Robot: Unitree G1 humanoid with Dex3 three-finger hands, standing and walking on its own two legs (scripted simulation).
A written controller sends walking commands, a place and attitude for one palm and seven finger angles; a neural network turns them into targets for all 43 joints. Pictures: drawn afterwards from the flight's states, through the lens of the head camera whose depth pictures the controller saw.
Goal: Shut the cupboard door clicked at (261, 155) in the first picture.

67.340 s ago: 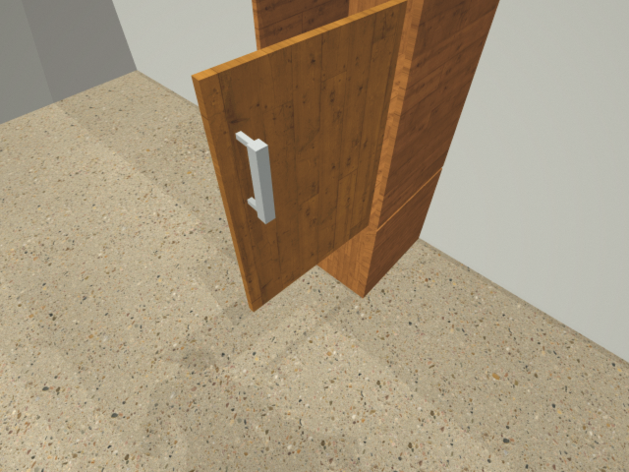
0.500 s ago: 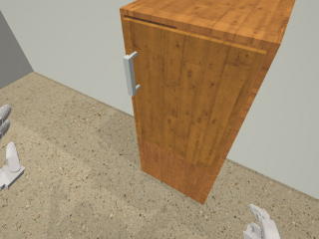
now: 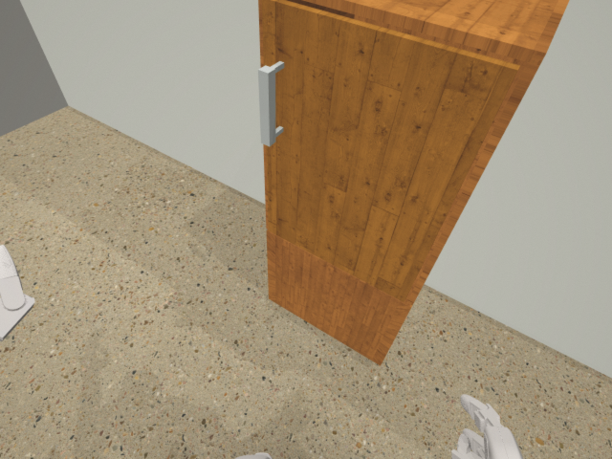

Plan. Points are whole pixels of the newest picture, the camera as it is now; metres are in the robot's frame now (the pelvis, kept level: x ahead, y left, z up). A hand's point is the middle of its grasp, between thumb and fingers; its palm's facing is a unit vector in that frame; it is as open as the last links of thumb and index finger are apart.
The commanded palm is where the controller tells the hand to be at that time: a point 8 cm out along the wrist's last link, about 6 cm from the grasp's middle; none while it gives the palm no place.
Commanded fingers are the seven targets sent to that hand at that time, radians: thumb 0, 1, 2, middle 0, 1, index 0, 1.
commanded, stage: step back with the hand held close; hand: left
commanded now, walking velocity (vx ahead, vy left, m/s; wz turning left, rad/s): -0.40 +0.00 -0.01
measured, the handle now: (273, 104) +0.71 +0.11 +0.10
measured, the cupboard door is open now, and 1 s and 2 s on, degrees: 0 0 0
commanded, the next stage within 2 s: stop stepping back and stand still in 0.78 s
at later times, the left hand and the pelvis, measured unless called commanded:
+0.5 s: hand out of the picture +0.09 +0.28 +0.18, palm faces +0.57 -0.70 -0.43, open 7.4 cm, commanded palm +0.02 +0.30 +0.20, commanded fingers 0.00 0.90 0.90 -0.20 -0.30 -0.20 -0.30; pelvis -0.08 -0.01 -0.01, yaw +8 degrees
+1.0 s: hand out of the picture +0.03 +0.26 +0.19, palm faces +0.30 -0.86 -0.41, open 7.4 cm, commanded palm -0.04 +0.31 +0.20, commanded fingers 0.00 0.90 0.90 -0.20 -0.30 -0.20 -0.30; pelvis -0.20 +0.02 +0.02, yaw -4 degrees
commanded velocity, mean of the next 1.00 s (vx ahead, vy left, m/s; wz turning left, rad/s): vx -0.32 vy -0.01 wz -0.10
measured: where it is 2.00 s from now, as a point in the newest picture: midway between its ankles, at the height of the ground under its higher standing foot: outside the picture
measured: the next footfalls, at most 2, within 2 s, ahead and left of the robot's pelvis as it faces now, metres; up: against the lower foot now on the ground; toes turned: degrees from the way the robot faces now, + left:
left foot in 0.68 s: -0.14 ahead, +0.11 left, +0.00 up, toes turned -4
right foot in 1.02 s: -0.22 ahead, -0.07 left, +0.00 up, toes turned -3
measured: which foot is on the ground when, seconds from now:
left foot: down 0.00-0.50, up 0.52-0.66, down 0.68-1.00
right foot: down 0.00-0.68, up 0.70-1.00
